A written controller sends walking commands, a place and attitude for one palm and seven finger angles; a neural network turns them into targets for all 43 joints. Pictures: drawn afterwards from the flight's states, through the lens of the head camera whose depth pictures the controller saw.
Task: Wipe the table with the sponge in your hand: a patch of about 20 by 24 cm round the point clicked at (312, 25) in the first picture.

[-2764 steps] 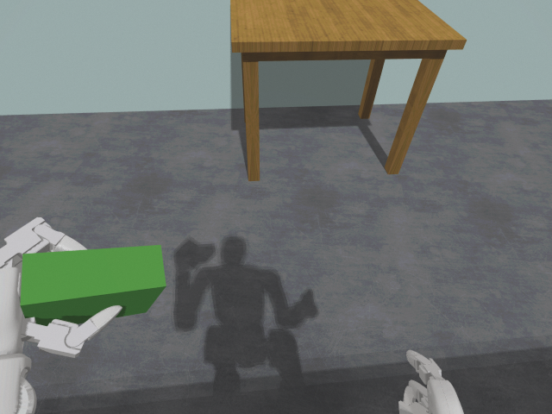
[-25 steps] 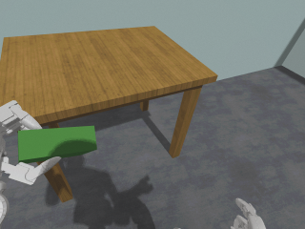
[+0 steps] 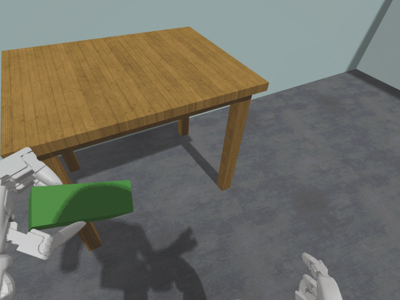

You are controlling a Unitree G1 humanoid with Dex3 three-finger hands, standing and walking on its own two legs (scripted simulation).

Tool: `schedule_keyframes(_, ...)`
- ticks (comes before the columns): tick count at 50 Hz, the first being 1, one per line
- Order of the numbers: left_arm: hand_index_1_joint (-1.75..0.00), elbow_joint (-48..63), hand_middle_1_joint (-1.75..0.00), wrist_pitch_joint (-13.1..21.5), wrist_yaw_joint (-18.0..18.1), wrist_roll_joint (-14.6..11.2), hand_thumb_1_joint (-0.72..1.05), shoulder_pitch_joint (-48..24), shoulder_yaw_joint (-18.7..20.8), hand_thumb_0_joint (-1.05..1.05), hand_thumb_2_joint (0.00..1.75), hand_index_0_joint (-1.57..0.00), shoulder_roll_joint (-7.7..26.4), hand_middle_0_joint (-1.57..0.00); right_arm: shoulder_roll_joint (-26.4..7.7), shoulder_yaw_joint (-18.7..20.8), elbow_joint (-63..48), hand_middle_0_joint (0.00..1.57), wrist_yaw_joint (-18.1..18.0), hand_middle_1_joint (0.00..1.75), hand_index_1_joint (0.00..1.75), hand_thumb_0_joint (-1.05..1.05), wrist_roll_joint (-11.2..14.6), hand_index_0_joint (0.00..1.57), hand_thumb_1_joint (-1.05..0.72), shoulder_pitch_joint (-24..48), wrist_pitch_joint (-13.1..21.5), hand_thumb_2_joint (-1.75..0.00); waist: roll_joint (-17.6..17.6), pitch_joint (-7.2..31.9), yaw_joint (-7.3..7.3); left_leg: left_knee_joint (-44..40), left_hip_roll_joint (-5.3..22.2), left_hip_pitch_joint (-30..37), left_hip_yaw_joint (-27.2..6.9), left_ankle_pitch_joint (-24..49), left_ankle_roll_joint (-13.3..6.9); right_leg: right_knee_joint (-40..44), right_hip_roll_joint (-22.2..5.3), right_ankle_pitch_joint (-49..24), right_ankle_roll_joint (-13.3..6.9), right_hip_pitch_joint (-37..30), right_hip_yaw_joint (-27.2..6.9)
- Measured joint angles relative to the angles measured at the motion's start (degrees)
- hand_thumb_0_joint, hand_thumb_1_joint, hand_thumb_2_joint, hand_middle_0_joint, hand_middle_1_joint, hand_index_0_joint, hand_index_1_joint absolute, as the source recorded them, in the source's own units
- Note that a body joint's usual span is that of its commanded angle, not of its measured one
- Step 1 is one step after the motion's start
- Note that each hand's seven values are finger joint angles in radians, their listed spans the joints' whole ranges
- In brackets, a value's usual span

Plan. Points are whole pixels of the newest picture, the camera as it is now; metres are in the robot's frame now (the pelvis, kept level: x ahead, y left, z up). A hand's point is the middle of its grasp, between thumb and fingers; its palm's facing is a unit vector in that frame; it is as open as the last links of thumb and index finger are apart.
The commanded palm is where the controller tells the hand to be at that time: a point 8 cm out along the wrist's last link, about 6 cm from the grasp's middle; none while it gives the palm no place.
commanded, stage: stop stepping back and stand still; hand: left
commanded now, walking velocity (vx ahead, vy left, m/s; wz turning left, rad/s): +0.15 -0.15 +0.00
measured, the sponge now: (93, 204) +0.23 +0.19 +0.15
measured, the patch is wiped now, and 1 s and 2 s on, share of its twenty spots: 1.00 1.00 1.00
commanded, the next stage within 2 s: stand and wait in 0.30 s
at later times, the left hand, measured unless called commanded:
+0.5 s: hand (35, 181) +0.22 +0.25 +0.21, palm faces +0.48 -0.80 -0.36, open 9.1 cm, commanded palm +0.16 +0.28 +0.21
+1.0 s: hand (42, 170) +0.25 +0.26 +0.19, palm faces +0.45 -0.82 -0.36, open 9.1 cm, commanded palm +0.19 +0.30 +0.21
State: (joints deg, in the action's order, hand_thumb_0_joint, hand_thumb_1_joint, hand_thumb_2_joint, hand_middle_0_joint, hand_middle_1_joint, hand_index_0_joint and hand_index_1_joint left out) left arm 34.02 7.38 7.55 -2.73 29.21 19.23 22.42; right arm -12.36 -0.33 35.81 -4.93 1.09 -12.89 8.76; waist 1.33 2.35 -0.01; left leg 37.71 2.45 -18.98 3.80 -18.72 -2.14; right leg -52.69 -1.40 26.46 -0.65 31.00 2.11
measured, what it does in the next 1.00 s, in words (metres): steps on the spot: right foot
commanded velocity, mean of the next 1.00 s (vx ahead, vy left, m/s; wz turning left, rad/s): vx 0.01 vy -0.01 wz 0.00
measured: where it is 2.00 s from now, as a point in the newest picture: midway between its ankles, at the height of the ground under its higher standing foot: outside the picture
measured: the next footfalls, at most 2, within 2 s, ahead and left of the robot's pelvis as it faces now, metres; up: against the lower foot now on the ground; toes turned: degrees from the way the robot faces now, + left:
right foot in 0.20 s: +0.08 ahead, -0.11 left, +0.00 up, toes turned +1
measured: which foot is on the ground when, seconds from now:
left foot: down 0.00-1.00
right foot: up 0.00-0.18, down 0.20-1.00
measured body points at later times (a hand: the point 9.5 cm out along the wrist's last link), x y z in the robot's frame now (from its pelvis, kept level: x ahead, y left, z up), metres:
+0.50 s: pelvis +0.01 +0.00 +0.00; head +0.01 +0.01 +0.45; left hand +0.18 +0.29 +0.23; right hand +0.19 -0.23 -0.07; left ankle +0.05 +0.12 -0.72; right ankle +0.04 -0.12 -0.72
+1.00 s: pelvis +0.04 +0.01 +0.02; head +0.05 +0.02 +0.47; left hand +0.22 +0.30 +0.21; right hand +0.25 -0.20 -0.05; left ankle +0.05 +0.12 -0.72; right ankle +0.04 -0.11 -0.72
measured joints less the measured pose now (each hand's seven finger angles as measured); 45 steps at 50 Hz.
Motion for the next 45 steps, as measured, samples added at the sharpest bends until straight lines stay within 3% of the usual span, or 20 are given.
schedule_keyframes(3,-1.46,-3.46,-1.43,0.11,0.58,0.48,-0.49,-4.41,0.69,-0.01,1.07,-0.89,1.07,-0.83,0.83,-0.1,0.29,0.2,0.96,0.3,0.3,0.01,0.69,0.2,-0.9,-1.28,0.73,-0.89,-0.59,1.69,0.41,-3.26,0.06,1.72,-0.58,2.19,0.33,-8.58,0.11,-1.01,0.74,0.45,0.26)
schedule_keyframes(5,-1.46,-6.18,-1.43,0.2,1.13,0.01,-0.49,-6.18,1.49,-0.01,1.07,-0.89,0.69,-0.83,1.27,-0.7,0.33,0.2,1.4,0.3,0.3,0.01,0.85,0.2,-0.9,-2.22,0.35,-0.89,-1.62,2.92,1.21,-5.67,0.52,2.68,-1.5,3.37,0.68,-3.75,0.02,-1.81,0.69,-2.36,1.39)
schedule_keyframes(8,-1.47,-9.08,-1.43,-0.57,1.6,-0.92,-0.49,-6.33,2.49,-0.01,1.07,-0.88,-0.13,-0.83,1.81,-1.73,-0.5,0.2,1.59,0.3,0.3,0.01,0.57,0.2,-0.9,-3.13,-1.15,-0.89,-3.02,3.56,2.05,-6.3,1.49,2.81,-2.39,3.28,1.5,10.74,0.76,-1.25,0.09,-9.44,2.96)
schedule_keyframes(10,-1.47,-9.02,-1.43,-1.3,1.43,-0.96,-0.49,-5.49,2.47,-0.01,1.07,-0.88,0.22,-0.82,1.92,-2.05,-1.86,0.2,1.84,0.3,0.3,0.01,0.22,0.2,-0.9,-3.47,-2.0,-0.89,-2.8,3.2,2.15,-0.81,1.42,-0.12,-2.67,-1.73,1.31,20.65,1.24,-3.31,-1.47,-14.51,2.72)
schedule_keyframes(11,-1.47,-8.53,-1.43,-1.46,1.01,-0.77,-0.48,-5.4,1.93,-0.01,1.07,-0.88,-0.14,-0.82,1.6,-1.86,-1.88,0.2,2.1,0.3,0.3,0.01,0.16,0.2,-0.9,-2.9,-2.46,-0.89,-2.85,2.36,1.44,5.19,1.37,-2.75,-3.14,-4.46,1.11,21.97,1.41,-10.82,-1.86,-14.08,2.53)
schedule_keyframes(13,-1.47,-7.73,-1.44,-1.66,-0.14,-0.62,-0.48,-5.29,-0.59,-0.01,1.07,-0.88,-2.55,-0.82,0.32,-1.12,0.2,0.2,2.42,0.3,0.3,0.01,-0.03,0.2,-0.9,-1.11,-3.45,-0.89,-4.19,-0.21,0.59,17.44,1.1,-7.11,-5.15,-5.26,1.35,20.2,2.33,-14.01,-1.06,-13.82,3.29)
schedule_keyframes(15,-1.47,-5.82,-1.43,-1.64,-0.82,-0.54,-0.48,-3.59,-2.55,-0.01,1.07,-0.88,-3.8,-0.82,-0.07,-0.58,2.41,0.2,2.67,0.3,0.3,0.01,-0.1,0.2,-0.9,-0.35,-4.03,-0.89,-3.43,-0.93,-0.08,20.94,0.45,-8.68,-4.6,-4.9,1.23,20.41,2.13,-12.67,-0.32,-14.44,3.11)
schedule_keyframes(18,-1.47,-0.11,-1.43,-1.34,-0.5,-0.56,-0.49,-0.15,-2.36,-0.01,1.07,-0.88,-2.78,-0.83,0.12,-0.34,2.13,0.2,1.96,0.3,0.3,0.01,-0.3,0.2,-0.9,-0.59,-4.36,-0.89,-0.53,-1.36,-0.43,9.1,0.58,-4.47,-3.05,-2.13,0.52,19.38,1.04,-11.15,0.18,-14.3,1.99)
schedule_keyframes(20,-1.47,3.0,-1.43,-0.18,0.43,-0.67,-0.49,0.24,-1.26,-0.01,1.07,-0.88,-1.41,-0.83,-0.78,0.12,0.51,0.2,0.99,0.3,0.3,0.01,-0.58,0.2,-0.9,-0.72,-3.65,-0.89,-1.18,-1.76,0.12,0.84,0.94,-2.18,-4.97,-0.35,0.57,15.6,1.19,-8.11,0.44,-12.63,2.54)
schedule_keyframes(22,-1.46,2.53,-1.43,0.48,1.6,-0.37,-0.49,-1.77,0.3,-0.01,1.07,-0.89,0.11,-0.83,0.01,0.61,0.51,0.2,0.28,0.3,0.3,0.01,-0.47,0.2,-0.9,0.2,-3.38,-0.89,-0.03,-2.91,-0.31,1.35,-0.21,-1.99,-4.14,1.59,1.7,10.37,1.05,-2.82,0.75,-11.14,0.25)
schedule_keyframes(24,-1.46,0.39,-1.43,0.58,2.29,-0.33,-0.49,-3.79,1.84,-0.01,1.07,-0.89,0.91,-0.83,0.9,0.36,0.43,0.2,0.22,0.3,0.3,0.01,-0.18,0.2,-0.9,0.42,-2.73,-0.89,0.15,-2.88,-0.21,-0.56,-1.07,-0.78,-3.88,2.75,2.21,10.69,1.28,-1.37,1.02,-11.68,-0.45)
schedule_keyframes(27,-1.47,-3.0,-1.43,0.76,2.54,-0.28,-0.49,-5.44,3.45,-0.01,1.07,-0.88,1.1,-0.83,1.48,-0.62,0.11,0.2,1.08,0.3,0.3,0.01,0.09,0.2,-0.9,0.59,-1.99,-0.89,-1.38,-2.31,0.54,-1.73,-1.37,0.12,-4.65,3.15,2.56,19.15,1.98,-11.38,0.36,-15.09,0.03)
schedule_keyframes(31,-1.47,-4.89,-1.43,0.37,1.48,-0.77,-0.49,-4.28,1.54,-0.01,1.07,-0.88,-1.33,-0.83,1.39,-0.97,0.82,0.2,2.56,0.3,0.3,0.01,0.05,0.2,-0.9,1.27,-2.97,-0.89,-3.64,-0.94,1.05,-1.3,-0.58,0.17,-5.49,2.25,2.36,21.05,2.86,-10.47,-0.31,-16.47,0.93)
schedule_keyframes(35,-1.47,-4.15,-1.43,0.06,0.74,-0.67,-0.49,-1.49,-0.96,-0.01,1.07,-0.88,-3.01,-0.83,1.29,-0.9,0.88,0.2,2.28,0.3,0.3,0.01,-0.31,0.2,-0.9,1.59,-3.89,-0.89,-2.38,-0.87,0.65,-3.81,-1.36,2.03,-4.46,2.33,2.08,22.16,1.98,-10.01,0.44,-17.45,0.01)
schedule_keyframes(45,-1.47,-3.13,-1.43,0.23,1.53,-0.57,-0.49,-2.66,1.0,-0.01,1.07,-0.88,-0.16,-0.83,1.01,-0.75,-1.04,0.2,1.38,0.3,0.3,0.01,-0.28,0.2,-0.9,3.84,-3.96,-0.89,-1.11,-2.88,-0.7,-7.86,-1.89,4.21,-3.55,3.86,1.56,25.72,1.43,-11.56,1.12,-19.19,-0.84)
